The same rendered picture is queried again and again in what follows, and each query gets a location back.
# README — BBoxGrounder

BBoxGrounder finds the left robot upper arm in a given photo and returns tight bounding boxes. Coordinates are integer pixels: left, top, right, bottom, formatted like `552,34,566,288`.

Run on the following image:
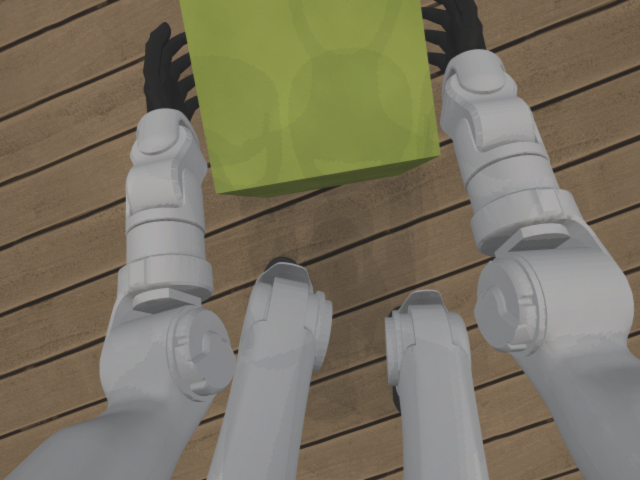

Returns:
4,305,236,480

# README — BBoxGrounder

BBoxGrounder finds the left robot foot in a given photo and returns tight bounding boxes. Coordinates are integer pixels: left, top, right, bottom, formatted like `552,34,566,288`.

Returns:
264,257,298,272

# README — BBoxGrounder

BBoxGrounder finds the robot foot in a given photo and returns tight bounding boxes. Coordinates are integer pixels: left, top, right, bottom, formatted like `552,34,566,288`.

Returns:
388,306,401,413
264,257,298,272

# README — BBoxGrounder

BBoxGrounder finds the right robot foot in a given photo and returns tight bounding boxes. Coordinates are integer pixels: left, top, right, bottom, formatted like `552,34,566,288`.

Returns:
388,306,401,413

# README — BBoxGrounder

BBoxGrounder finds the right robot hand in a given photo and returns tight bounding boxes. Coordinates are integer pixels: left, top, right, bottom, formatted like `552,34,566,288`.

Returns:
421,0,486,74

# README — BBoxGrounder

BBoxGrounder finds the left robot forearm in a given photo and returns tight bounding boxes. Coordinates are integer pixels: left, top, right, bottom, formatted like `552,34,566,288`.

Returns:
99,108,214,388

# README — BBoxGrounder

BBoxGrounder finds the carton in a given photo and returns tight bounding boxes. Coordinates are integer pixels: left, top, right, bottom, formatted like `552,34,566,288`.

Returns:
179,0,441,198

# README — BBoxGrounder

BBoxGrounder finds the right robot upper arm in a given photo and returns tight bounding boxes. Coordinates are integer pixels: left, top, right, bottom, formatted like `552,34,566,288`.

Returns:
474,247,640,480

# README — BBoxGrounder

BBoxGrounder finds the right robot forearm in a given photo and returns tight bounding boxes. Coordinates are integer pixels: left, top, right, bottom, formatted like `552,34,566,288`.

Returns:
440,49,634,323

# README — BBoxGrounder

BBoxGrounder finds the left robot hand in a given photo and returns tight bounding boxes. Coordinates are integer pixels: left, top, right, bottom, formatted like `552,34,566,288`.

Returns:
143,22,199,123

